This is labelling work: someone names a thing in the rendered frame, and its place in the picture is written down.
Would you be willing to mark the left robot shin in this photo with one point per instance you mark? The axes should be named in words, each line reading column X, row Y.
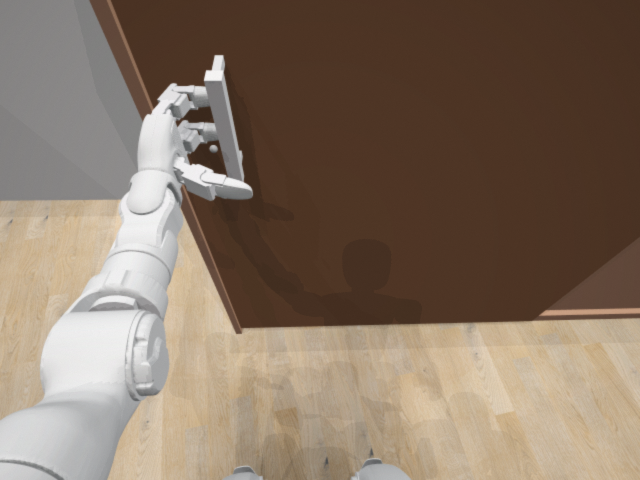
column 242, row 469

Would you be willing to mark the robot left hand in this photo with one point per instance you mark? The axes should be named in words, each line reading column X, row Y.
column 161, row 143

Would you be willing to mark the robot shin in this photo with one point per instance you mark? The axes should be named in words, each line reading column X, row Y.
column 242, row 469
column 371, row 461

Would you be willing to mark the robot left forearm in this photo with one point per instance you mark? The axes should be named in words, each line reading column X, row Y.
column 139, row 266

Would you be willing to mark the left robot upper arm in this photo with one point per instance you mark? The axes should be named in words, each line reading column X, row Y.
column 98, row 367

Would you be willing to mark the right robot shin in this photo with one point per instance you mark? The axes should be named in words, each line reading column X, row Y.
column 371, row 461

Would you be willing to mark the handle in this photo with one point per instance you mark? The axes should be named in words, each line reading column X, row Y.
column 220, row 106

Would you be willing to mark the wardrobe door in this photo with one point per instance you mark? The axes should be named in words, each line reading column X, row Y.
column 615, row 285
column 411, row 161

